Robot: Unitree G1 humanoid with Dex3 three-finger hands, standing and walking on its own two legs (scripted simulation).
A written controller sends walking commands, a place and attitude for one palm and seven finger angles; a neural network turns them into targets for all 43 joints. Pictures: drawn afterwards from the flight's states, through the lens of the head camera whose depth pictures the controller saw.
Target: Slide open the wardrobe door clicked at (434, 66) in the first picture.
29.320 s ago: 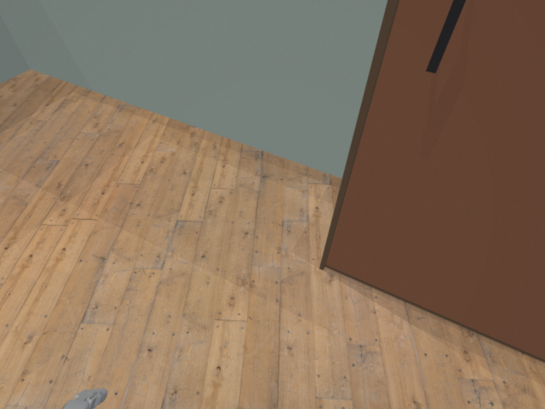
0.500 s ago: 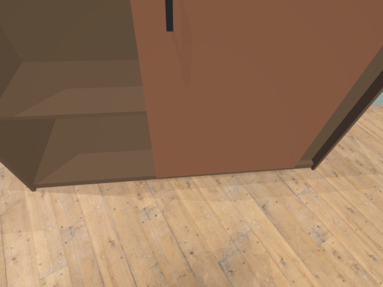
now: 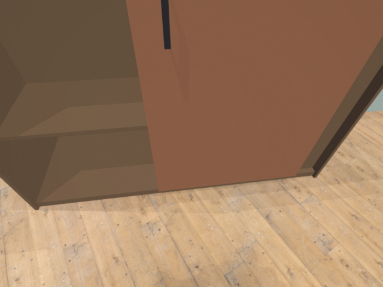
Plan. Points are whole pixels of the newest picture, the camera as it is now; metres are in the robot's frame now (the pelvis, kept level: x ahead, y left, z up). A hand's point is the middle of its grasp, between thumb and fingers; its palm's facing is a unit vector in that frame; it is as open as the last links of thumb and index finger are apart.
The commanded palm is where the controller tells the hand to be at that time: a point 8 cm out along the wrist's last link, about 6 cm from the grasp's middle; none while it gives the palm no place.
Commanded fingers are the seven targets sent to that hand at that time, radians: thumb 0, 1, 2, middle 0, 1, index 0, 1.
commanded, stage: let the arm hang, fingers relaxed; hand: left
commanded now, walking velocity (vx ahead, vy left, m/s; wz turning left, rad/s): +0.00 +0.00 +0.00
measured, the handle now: (164, 8) +0.73 +0.11 +0.26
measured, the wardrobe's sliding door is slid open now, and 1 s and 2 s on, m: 0.69 0.69 0.69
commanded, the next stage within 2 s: look to check the result in 0.06 s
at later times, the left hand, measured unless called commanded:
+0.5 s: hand out of the picture +0.09 +0.24 -0.16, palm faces -0.02 -0.94 -0.33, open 7.4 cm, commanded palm none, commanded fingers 0.00 0.90 0.90 -0.20 -0.30 -0.20 -0.30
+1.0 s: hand out of the picture +0.11 +0.23 -0.16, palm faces -0.03 -0.95 -0.32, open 7.4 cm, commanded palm none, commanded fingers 0.00 0.90 0.90 -0.20 -0.30 -0.20 -0.30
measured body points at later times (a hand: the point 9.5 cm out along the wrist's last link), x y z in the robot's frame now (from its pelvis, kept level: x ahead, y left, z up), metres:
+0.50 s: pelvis +0.02 -0.01 +0.00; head +0.04 -0.01 +0.45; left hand +0.09 +0.29 -0.13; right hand +0.11 -0.30 -0.13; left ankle +0.01 +0.08 -0.75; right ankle +0.00 -0.12 -0.75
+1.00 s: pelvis +0.03 -0.02 +0.00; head +0.04 -0.02 +0.45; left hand +0.11 +0.27 -0.13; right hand +0.10 -0.31 -0.13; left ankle +0.01 +0.08 -0.75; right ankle +0.00 -0.12 -0.75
